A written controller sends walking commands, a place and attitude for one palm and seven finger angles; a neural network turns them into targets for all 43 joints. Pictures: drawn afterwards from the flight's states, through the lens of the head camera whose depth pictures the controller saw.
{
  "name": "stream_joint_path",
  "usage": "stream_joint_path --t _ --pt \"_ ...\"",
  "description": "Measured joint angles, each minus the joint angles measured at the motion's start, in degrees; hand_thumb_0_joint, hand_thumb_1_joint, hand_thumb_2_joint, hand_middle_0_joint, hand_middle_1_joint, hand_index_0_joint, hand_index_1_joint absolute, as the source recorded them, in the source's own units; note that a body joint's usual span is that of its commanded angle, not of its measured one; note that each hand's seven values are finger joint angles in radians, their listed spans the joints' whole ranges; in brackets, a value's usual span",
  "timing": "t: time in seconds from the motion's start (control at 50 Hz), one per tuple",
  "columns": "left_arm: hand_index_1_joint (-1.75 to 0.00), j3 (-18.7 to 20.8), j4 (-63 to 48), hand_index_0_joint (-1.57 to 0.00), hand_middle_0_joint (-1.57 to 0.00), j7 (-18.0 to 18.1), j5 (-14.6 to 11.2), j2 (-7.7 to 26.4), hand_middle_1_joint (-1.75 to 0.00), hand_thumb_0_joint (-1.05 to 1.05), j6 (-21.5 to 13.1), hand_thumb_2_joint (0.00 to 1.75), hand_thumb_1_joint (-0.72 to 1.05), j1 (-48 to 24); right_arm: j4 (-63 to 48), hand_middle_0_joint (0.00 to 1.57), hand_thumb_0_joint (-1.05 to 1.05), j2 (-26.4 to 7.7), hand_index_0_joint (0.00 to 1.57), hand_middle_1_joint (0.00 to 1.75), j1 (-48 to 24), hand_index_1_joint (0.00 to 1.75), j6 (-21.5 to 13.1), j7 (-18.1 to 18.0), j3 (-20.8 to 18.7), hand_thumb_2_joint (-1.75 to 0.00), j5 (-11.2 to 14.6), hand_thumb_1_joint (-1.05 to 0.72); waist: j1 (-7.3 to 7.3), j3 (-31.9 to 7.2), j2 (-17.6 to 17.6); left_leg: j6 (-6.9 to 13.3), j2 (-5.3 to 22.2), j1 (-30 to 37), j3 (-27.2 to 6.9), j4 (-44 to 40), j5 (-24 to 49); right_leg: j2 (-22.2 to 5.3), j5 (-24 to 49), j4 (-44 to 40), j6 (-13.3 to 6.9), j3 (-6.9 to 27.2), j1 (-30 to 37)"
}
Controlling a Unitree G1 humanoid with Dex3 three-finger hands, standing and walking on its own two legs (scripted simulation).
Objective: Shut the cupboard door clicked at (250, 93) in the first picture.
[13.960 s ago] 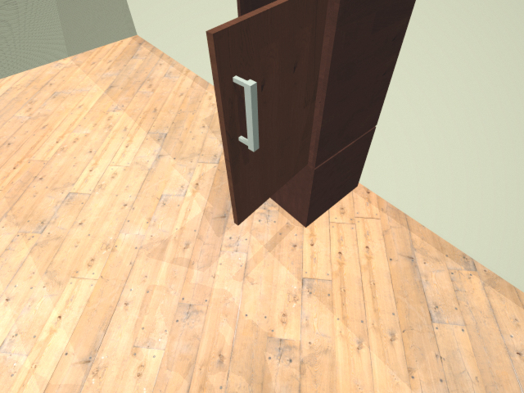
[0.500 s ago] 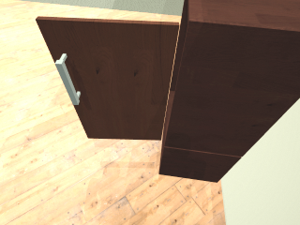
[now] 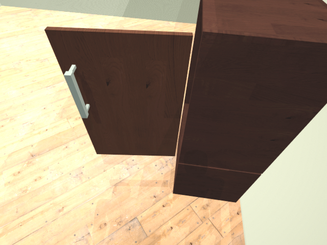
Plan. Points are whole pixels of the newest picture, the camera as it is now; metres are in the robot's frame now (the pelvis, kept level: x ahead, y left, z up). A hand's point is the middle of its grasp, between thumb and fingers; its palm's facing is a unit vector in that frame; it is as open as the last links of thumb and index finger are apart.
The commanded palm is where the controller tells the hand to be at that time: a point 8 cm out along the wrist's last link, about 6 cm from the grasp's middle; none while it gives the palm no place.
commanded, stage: look again from close up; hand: left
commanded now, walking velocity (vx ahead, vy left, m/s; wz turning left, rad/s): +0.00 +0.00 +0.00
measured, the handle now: (79, 93) +0.52 +0.31 +0.05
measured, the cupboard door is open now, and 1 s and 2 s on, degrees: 97 97 97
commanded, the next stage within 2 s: shuffle to correct the standing spot in 0.48 s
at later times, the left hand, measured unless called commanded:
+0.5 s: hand out of the picture +0.03 +0.20 -0.18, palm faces +0.02 -0.98 -0.22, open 7.4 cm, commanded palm none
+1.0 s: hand out of the picture +0.03 +0.23 -0.19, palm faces +0.07 -0.98 -0.20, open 7.4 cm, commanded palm none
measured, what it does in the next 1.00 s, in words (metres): lifts its right foot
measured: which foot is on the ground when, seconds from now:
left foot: down 0.00-1.00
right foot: down 0.00-0.88, up 0.90-1.00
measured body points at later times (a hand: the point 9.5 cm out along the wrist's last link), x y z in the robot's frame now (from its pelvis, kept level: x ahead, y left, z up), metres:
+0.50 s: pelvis +0.01 +0.02 -0.01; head +0.01 +0.01 +0.44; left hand +0.03 +0.25 -0.16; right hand +0.02 -0.21 -0.16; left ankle +0.00 +0.12 -0.74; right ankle -0.01 -0.11 -0.74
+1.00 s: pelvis +0.04 +0.05 -0.01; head +0.07 +0.06 +0.44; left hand +0.03 +0.29 -0.17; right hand +0.05 -0.19 -0.16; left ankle +0.00 +0.12 -0.74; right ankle -0.01 -0.07 -0.69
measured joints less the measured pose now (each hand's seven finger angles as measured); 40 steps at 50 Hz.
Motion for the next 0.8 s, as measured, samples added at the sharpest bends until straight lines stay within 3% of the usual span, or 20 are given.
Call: stream_joint_path --t 0.06,0.2,0.62,0.8 --pt "-0.30 -0.78 -0.53 -0.20 -0.20 0.88 0.53 -0.94 -0.30 0.01 -1.31 0.90 0.91 0.61 -1.85 0.20 0.01 -0.92 0.20 0.30 -0.08 0.30 -0.15 0.53 0.16 -0.90 -0.09 -0.91 -0.32 0.18 1.43 0.14 0.77 -2.82 -0.27 4.51 -2.11 0.62 -0.47 1.47 0.12 -0.24 -1.38" --pt "-0.30 -1.02 -1.92 -0.20 -0.20 0.63 0.59 -0.77 -0.30 0.01 -1.44 0.90 0.91 0.56 -4.64 0.19 0.02 -2.66 0.20 0.30 0.80 0.30 -1.25 0.33 0.47 -0.90 -0.38 -0.93 -0.95 -1.11 2.94 1.30 -0.63 -3.23 0.07 7.33 -4.30 -0.93 -3.48 5.90 1.03 0.12 -2.48" --pt "-0.30 -0.63 -4.36 -0.20 -0.20 0.26 0.34 2.50 -0.30 0.01 -0.62 0.90 0.91 -2.55 -3.65 0.20 0.01 -3.40 0.20 0.30 -1.58 0.30 -1.65 0.68 1.43 -0.90 -0.17 -0.91 -0.39 -0.66 0.84 1.53 -1.46 -0.35 1.03 3.21 -2.79 -1.63 -2.95 4.15 1.41 1.07 -0.97" --pt "-0.30 0.81 -5.70 -0.20 -0.20 -0.09 0.92 2.37 -0.30 0.01 0.04 0.90 0.91 -0.30 -4.66 0.19 0.01 -3.95 0.20 0.30 -0.61 0.30 0.58 1.45 0.65 -0.90 -0.60 -0.91 0.13 -0.94 0.69 1.40 -1.14 -3.93 -0.04 10.48 -7.18 -2.17 -6.19 7.93 1.67 -0.97 -1.99"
